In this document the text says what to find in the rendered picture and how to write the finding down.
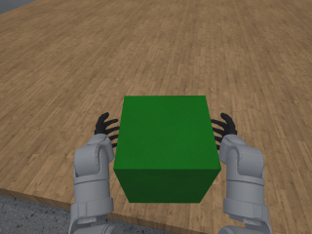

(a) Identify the robot right hand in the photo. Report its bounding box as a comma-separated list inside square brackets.
[211, 112, 238, 150]

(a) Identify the left robot upper arm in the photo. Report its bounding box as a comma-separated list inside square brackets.
[73, 223, 121, 234]

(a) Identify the robot left forearm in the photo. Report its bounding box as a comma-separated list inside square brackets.
[68, 134, 115, 234]

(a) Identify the robot left hand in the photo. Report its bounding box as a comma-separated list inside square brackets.
[94, 112, 120, 148]

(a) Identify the carton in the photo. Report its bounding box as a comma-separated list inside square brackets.
[113, 96, 221, 204]

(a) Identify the robot right forearm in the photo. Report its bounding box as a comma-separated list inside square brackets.
[218, 134, 273, 234]

